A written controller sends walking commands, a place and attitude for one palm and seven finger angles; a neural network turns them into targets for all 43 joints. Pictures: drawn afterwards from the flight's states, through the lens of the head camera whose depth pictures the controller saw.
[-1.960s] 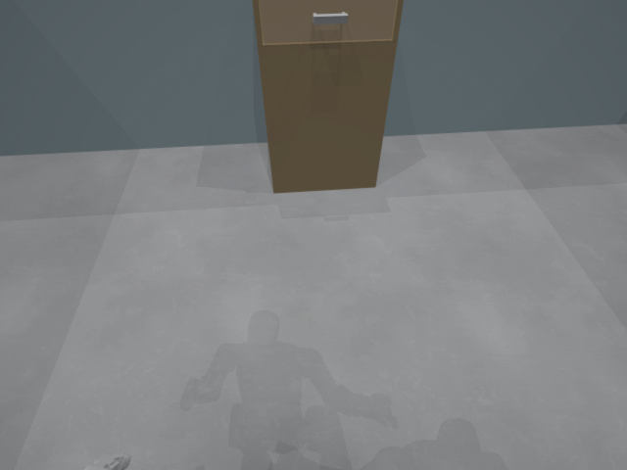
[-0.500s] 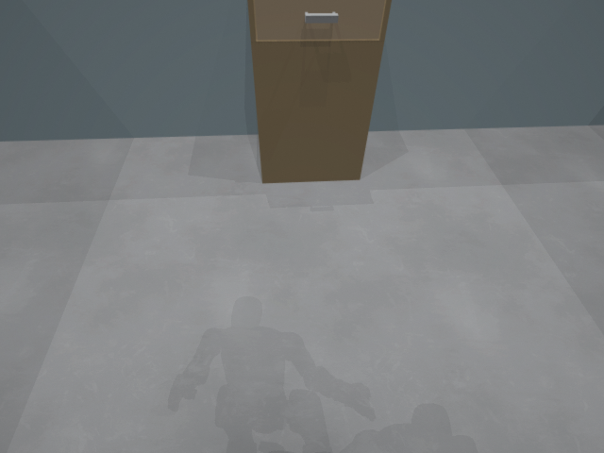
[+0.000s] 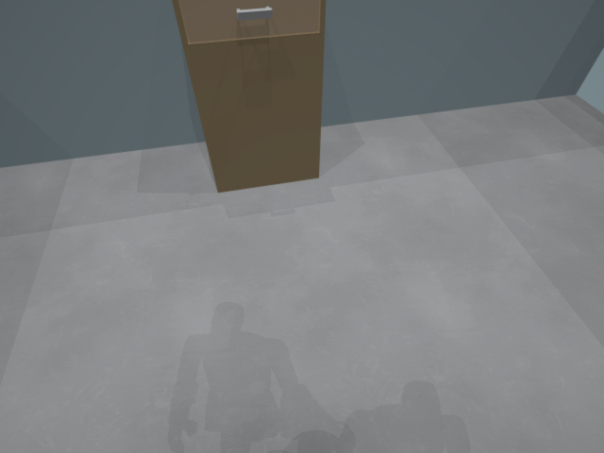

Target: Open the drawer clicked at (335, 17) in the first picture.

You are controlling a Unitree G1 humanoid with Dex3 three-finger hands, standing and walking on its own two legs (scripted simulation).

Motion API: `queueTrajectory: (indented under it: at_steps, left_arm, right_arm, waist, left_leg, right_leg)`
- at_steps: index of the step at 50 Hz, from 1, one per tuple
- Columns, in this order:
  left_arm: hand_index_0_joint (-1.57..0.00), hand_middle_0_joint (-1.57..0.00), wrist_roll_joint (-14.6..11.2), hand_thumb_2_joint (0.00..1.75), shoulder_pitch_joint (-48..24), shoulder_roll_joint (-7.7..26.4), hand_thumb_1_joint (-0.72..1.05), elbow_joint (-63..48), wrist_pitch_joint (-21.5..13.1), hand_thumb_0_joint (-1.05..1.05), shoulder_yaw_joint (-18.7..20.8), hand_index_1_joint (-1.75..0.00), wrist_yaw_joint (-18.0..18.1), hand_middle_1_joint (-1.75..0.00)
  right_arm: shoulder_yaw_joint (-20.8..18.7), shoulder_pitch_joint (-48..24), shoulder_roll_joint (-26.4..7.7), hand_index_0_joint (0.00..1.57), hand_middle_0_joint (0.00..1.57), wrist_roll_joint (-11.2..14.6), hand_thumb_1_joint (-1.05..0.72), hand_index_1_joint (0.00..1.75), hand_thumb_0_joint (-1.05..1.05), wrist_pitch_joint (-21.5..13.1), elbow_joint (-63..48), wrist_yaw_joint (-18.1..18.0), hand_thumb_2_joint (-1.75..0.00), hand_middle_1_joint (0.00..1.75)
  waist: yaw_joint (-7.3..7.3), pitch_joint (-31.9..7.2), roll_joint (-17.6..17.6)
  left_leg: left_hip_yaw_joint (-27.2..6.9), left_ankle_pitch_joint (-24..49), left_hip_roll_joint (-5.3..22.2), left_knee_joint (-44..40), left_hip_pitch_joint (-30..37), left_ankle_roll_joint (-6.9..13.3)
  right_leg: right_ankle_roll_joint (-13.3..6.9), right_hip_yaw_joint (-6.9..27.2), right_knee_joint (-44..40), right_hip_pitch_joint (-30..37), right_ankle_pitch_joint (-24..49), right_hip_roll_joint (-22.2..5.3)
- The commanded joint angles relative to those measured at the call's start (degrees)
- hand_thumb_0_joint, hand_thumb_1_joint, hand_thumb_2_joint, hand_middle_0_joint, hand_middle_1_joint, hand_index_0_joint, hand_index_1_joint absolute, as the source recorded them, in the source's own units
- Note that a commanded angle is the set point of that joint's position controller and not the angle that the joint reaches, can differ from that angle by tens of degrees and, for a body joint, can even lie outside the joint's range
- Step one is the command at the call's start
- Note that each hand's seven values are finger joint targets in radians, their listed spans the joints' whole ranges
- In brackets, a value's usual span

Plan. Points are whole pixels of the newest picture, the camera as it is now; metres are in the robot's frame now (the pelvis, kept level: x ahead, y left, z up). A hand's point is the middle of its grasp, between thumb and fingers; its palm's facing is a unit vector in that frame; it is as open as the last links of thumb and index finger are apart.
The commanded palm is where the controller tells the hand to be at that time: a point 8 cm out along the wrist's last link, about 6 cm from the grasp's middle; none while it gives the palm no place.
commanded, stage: walk to a spot facing it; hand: left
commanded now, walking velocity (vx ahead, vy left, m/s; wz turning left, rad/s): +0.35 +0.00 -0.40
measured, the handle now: (254, 12) +1.39 +0.28 +0.05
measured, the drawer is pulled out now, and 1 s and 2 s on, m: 0.00 0.00 0.00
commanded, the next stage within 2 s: turn to face it in 1.46 s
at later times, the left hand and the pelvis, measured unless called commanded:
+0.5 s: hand (167, 407) +0.21 +0.25 -0.17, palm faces -0.14 -0.97 -0.18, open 7.4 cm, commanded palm none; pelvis +0.20 +0.06 +0.01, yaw -13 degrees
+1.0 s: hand (296, 243) +0.56 +0.06 -0.15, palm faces -0.43 -0.89 -0.17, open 7.4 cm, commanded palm none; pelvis +0.38 -0.04 +0.00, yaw -24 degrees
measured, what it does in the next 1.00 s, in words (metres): walks ahead, turning right: left foot, then right foot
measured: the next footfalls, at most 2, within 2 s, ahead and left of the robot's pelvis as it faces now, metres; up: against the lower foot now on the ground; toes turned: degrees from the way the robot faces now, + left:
left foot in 0.36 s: +0.31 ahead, +0.14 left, +0.00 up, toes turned -2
right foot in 0.88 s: +0.42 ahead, -0.17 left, +0.00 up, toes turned -31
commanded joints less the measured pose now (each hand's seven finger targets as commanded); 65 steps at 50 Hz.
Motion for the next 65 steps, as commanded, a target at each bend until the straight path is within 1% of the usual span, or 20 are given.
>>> queueTrajectory:
  at_steps: [1, 13, 16, 17, 18, 19, 22, 26, 38, 40, 42, 43, 44, 45, 48, 51, 58, 62, 64, 65]
  left_arm:
    - [-0.20, -0.20, 0.42, 0.90, 8.46, 9.59, 0.90, -0.62, -1.17, 0.00, 1.77, -0.30, 2.09, -0.30]
    - [-0.20, -0.20, 0.68, 0.90, 8.14, 8.23, 0.90, 1.48, -1.72, 0.00, 2.27, -0.30, 2.70, -0.30]
    - [-0.20, -0.20, 0.26, 0.90, 5.65, 8.47, 0.90, 1.03, -1.60, 0.00, 2.73, -0.30, 2.56, -0.30]
    - [-0.20, -0.20, 0.10, 0.90, 6.34, 6.46, 0.90, 0.78, -1.51, 0.00, 2.72, -0.30, 2.23, -0.30]
    - [-0.20, -0.20, -0.60, 0.90, 10.17, 2.92, 0.90, -0.18, -1.16, 0.00, 2.60, -0.30, 1.57, -0.30]
    - [-0.20, -0.20, -0.18, 0.90, 7.46, 3.27, 0.90, -1.81, -1.67, 0.00, 2.33, -0.30, 1.49, -0.30]
    - [-0.20, -0.20, 0.90, 0.90, -0.13, 3.12, 0.90, -2.62, -0.24, 0.00, 2.42, -0.30, 0.30, -0.30]
    - [-0.20, -0.20, 1.21, 0.90, 1.95, 0.64, 0.90, -2.18, 2.18, 0.00, 2.56, -0.30, -0.43, -0.30]
    - [-0.20, -0.20, 1.08, 0.90, -18.54, 0.87, 0.90, -8.51, 1.85, 0.00, 1.88, -0.30, -1.15, -0.30]
    - [-0.20, -0.20, 0.99, 0.90, -17.57, 1.48, 0.90, -8.11, 1.36, 0.00, 1.89, -0.30, -1.07, -0.30]
    - [-0.20, -0.20, 1.08, 0.90, -9.01, 3.24, 0.90, -5.28, 0.60, 0.00, 2.32, -0.30, -0.68, -0.30]
    - [-0.20, -0.20, 1.34, 0.90, -0.11, 6.59, 0.90, -2.36, -0.18, 0.00, 3.30, -0.30, -0.27, -0.30]
    - [-0.20, -0.20, 1.21, 0.90, 7.96, 13.82, 0.90, -0.41, -0.89, 0.00, 5.23, -0.30, 0.62, -0.30]
    - [-0.20, -0.20, -0.37, 0.90, 10.86, 17.34, 0.90, 0.90, -0.80, 0.00, 5.38, -0.30, 1.01, -0.30]
    - [-0.20, -0.20, -0.17, 0.90, -1.50, 10.30, 0.90, -1.64, -0.98, 0.00, 3.48, -0.30, 1.99, -0.30]
    - [-0.20, -0.20, 0.46, 0.90, -5.99, 6.75, 0.90, -1.80, -1.63, 0.00, 2.38, -0.30, 2.17, -0.30]
    - [-0.20, -0.20, 0.60, 0.90, -3.98, 8.35, 0.90, -0.67, -1.63, 0.00, 2.72, -0.30, 1.59, -0.30]
    - [-0.20, -0.20, 0.19, 0.90, -3.82, 7.46, 0.90, -0.40, -0.95, 0.00, 2.67, -0.30, 1.23, -0.30]
    - [-0.20, -0.20, -0.11, 0.90, -4.69, 2.64, 0.90, -3.34, -0.96, 0.00, 1.69, -0.30, 0.68, -0.30]
    - [-0.20, -0.20, 0.34, 0.90, -6.80, 4.54, 0.90, -3.36, -0.70, 0.00, 2.02, -0.30, 1.11, -0.30]
  right_arm:
    - [-1.61, -11.62, -4.25, 0.20, 0.20, -0.69, -0.90, 0.30, 0.00, -3.06, -9.54, 0.15, -0.90, 0.30]
    - [-1.80, -16.26, -0.24, 0.20, 0.20, 0.10, -0.90, 0.30, 0.00, -3.46, -13.33, 1.71, -0.90, 0.30]
    - [-2.65, -3.76, -3.02, 0.20, 0.20, -0.28, -0.90, 0.30, 0.00, -4.19, -9.40, 0.31, -0.90, 0.30]
    - [-3.60, 5.21, -6.92, 0.20, 0.20, -0.63, -0.90, 0.30, 0.00, -4.40, -6.88, -0.53, -0.90, 0.30]
    - [-5.01, 11.60, -13.65, 0.20, 0.20, -1.59, -0.90, 0.30, 0.00, -4.63, -5.67, -0.94, -0.90, 0.30]
    - [-4.47, 11.52, -13.69, 0.20, 0.20, -0.93, -0.90, 0.30, 0.00, -3.93, -5.92, -0.70, -0.90, 0.30]
    - [-2.47, -0.83, -4.14, 0.20, 0.20, -0.64, -0.90, 0.30, 0.00, -4.32, -7.67, -0.93, -0.90, 0.30]
    - [-2.02, -1.64, -2.23, 0.20, 0.20, -0.54, -0.90, 0.30, 0.00, -5.73, -6.70, -1.27, -0.90, 0.30]
    - [-2.50, 9.33, -4.29, 0.20, 0.20, -1.26, -0.90, 0.30, 0.00, -5.04, -2.31, -0.82, -0.90, 0.30]
    - [-2.57, 9.27, -5.04, 0.20, 0.20, -1.39, -0.90, 0.30, 0.00, -4.70, -1.90, -0.83, -0.90, 0.30]
    - [-2.51, 8.35, -5.65, 0.20, 0.20, -1.06, -0.90, 0.30, 0.00, -4.32, -1.90, -0.75, -0.90, 0.30]
    - [-2.25, 7.90, -4.77, 0.20, 0.20, -0.54, -0.90, 0.30, 0.00, -4.38, -2.21, -0.34, -0.90, 0.30]
    - [-1.48, 8.88, -1.15, 0.20, 0.20, 0.35, -0.90, 0.30, 0.00, -4.63, -4.03, 0.10, -0.90, 0.30]
    - [-1.38, 4.64, -1.79, 0.20, 0.20, 0.43, -0.90, 0.30, 0.00, -4.69, -6.10, -0.11, -0.90, 0.30]
    - [-1.92, -0.48, -1.03, 0.20, 0.20, -0.32, -0.90, 0.30, 0.00, -3.80, -5.54, -0.20, -0.90, 0.30]
    - [-1.75, 5.14, 1.25, 0.20, 0.20, -0.86, -0.90, 0.30, 0.00, -1.94, -3.45, 0.05, -0.90, 0.30]
    - [-2.08, -2.50, 1.48, 0.20, 0.20, -0.61, -0.90, 0.30, 0.00, -2.94, -7.22, 1.61, -0.90, 0.30]
    - [-2.81, 5.11, -2.94, 0.20, 0.20, -0.81, -0.90, 0.30, 0.00, -4.00, -5.05, 0.96, -0.90, 0.30]
    - [-4.62, 16.58, -12.45, 0.20, 0.20, -1.83, -0.90, 0.30, 0.00, -4.10, -2.75, 0.07, -0.90, 0.30]
    - [-3.90, 13.93, -10.21, 0.20, 0.20, -1.57, -0.90, 0.30, 0.00, -3.89, -2.55, -0.70, -0.90, 0.30]
  waist:
    - [1.54, 4.58, -3.41]
    - [1.09, 4.59, -9.43]
    - [-4.79, -0.27, -6.33]
    - [-7.83, -5.87, -1.06]
    - [-8.12, -12.79, 15.00]
    - [-7.41, -11.38, 14.33]
    - [-2.99, 3.82, 6.90]
    - [0.40, 1.22, 5.95]
    - [-4.96, 5.72, 4.16]
    - [-4.25, 4.20, 5.03]
    - [0.32, -0.62, 3.21]
    - [4.33, -6.34, -0.44]
    - [6.74, -14.47, -14.54]
    - [6.76, -15.44, -14.62]
    - [1.62, -3.01, -3.46]
    - [-3.38, -0.66, -6.74]
    - [-1.80, 2.54, -9.53]
    - [-6.15, 0.96, 1.09]
    - [-9.37, -2.12, 21.03]
    - [-8.67, -0.61, 17.37]
  left_leg:
    - [-2.80, 7.00, 2.00, 9.14, -23.40, -0.72]
    - [1.85, 16.43, -1.40, -17.83, -10.28, -0.04]
    - [3.12, 18.12, -4.39, -27.28, 9.57, 1.45]
    - [-2.34, 16.62, 0.72, -28.40, 23.61, 2.68]
    - [-25.59, 11.32, 18.62, -34.90, 33.74, 8.44]
    - [-34.28, 1.27, 23.81, -43.65, 27.80, 11.42]
    - [-22.61, -9.61, 18.83, -49.17, 5.12, 9.31]
    - [-4.74, 6.38, 13.13, -48.74, 1.40, 7.68]
    - [5.80, 24.50, 14.57, -46.19, 15.22, 8.51]
    - [7.61, 30.99, 14.47, -42.13, 17.35, 7.59]
    - [11.03, 43.78, 12.15, -28.46, 16.09, 5.62]
    - [12.98, 41.35, 10.02, -15.26, 7.51, 3.24]
    - [14.02, 11.20, 2.95, 3.57, -9.98, 0.37]
    - [6.49, -6.51, -1.07, 15.51, -18.95, 0.02]
    - [-1.70, 5.21, 5.35, 15.64, -19.04, 0.32]
    - [0.28, 8.11, 5.26, 5.24, -11.35, -0.96]
    - [3.15, 13.12, 2.32, -17.51, -4.89, -0.38]
    - [4.00, 12.48, 0.20, -29.48, 14.38, 0.41]
    - [-27.07, -0.83, 21.38, -46.91, 23.31, 8.56]
    - [-28.85, -4.75, 22.52, -49.05, 19.97, 9.08]
  right_leg:
    - [-9.54, 27.85, -24.00, 9.71, 11.93, -19.14]
    - [-5.11, 16.11, -22.35, 7.72, 24.77, -13.11]
    - [-3.27, 13.45, -8.10, 3.52, 33.89, -9.43]
    - [-1.77, 11.72, 4.24, -3.53, 27.08, -6.79]
    - [1.04, 3.93, 24.34, -15.57, -1.42, 0.78]
    - [0.64, 5.87, 35.10, -19.55, -11.01, 0.49]
    - [1.09, 5.79, 40.10, -23.23, 0.06, -7.32]
    - [2.83, 3.91, 32.81, -18.80, 7.40, -8.97]
    - [3.24, -2.52, 2.81, -19.42, 10.80, -8.10]
    - [2.05, -4.26, -0.57, -15.08, 8.38, -6.41]
    - [0.24, -7.08, -6.72, -1.54, 8.73, -2.76]
    - [-1.55, -3.66, -7.95, 14.49, 10.97, -4.74]
    - [-7.32, 19.49, -11.93, 31.12, 12.24, -21.10]
    - [-11.79, 32.33, -17.89, 32.68, 21.59, -27.81]
    - [-8.76, 19.88, -21.46, 12.13, 15.31, -22.95]
    - [-6.05, 9.10, -24.11, 0.51, 14.42, -18.23]
    - [-5.26, 8.45, -24.79, -0.87, 2.77, -16.76]
    - [-2.15, 4.82, -10.25, -6.84, 4.83, -11.43]
    - [2.18, -2.61, 22.91, -22.01, -11.72, -0.78]
    - [1.54, 3.34, 31.80, -25.07, -9.02, -3.95]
